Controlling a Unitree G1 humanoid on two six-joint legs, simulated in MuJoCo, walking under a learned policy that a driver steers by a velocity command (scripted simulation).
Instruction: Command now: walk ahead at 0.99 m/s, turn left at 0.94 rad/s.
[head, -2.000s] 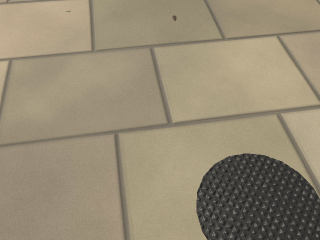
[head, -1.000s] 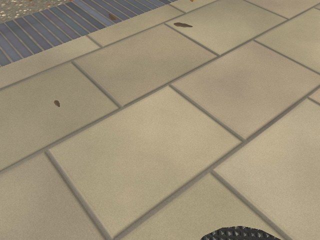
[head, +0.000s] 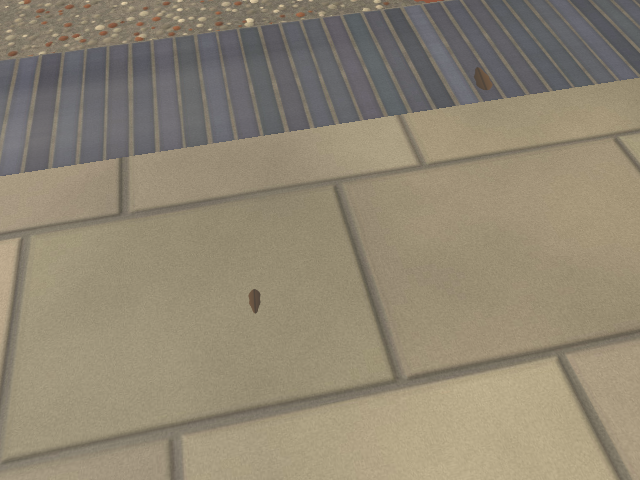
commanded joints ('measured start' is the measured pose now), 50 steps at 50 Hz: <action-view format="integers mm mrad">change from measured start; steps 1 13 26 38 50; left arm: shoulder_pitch -21 -240 140 169 -48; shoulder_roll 154 173 140 321 97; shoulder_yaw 19 4 43 68 -3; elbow -128 -239 5 39 -103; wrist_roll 25 -19 -24 -9 -25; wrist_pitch -11 15 -26 21 52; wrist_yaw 1 -14 -11 25 -46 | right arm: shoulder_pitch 41 103 -203 124 51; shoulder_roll -133 -188 -14 -123 -73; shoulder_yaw -33 -54 44 12 12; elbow -59 -61 -262 -117 -32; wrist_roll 3 20 -22 -26 1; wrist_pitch -44 -82 -2 -32 -127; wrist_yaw -25 -22 53 28 -9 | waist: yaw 63 -12 36 -234 40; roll -136 46 -100 -139 -7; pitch -3 -81 -19 -194 81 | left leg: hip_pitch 236 274 -408 436 140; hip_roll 317 195 291 68 282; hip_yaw -652 -493 -162 -16 -205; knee -489 -321 590 -69 -614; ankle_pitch -16 721 113 121 274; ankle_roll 155 -30 -129 45 23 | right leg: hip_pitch -407 -3 194 209 -380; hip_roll -67 54 -238 -223 -136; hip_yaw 65 -16 31 -278 -14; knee -82 -923 -1276 -584 -465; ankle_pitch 17 374 212 1361 251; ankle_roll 25 12 -74 -70 -32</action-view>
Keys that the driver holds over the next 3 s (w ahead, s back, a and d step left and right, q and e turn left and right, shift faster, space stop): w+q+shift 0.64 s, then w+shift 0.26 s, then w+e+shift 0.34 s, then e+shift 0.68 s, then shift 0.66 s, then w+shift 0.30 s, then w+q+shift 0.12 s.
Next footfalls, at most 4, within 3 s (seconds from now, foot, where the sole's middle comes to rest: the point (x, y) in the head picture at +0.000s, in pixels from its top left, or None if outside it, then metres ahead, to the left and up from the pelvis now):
0.32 right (407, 443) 0.54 -0.14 -0.74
0.78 left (227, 343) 0.79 0.24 -0.74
1.22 right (161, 210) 1.22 0.45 -0.74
1.58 left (78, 156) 1.46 0.73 -0.74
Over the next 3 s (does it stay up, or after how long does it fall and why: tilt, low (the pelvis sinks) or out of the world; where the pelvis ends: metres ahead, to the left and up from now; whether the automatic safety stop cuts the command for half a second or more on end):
stays up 1.50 0.53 0.03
